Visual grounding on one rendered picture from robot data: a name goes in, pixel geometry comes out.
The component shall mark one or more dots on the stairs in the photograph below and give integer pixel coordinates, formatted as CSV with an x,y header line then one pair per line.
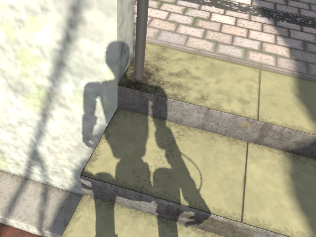
x,y
166,168

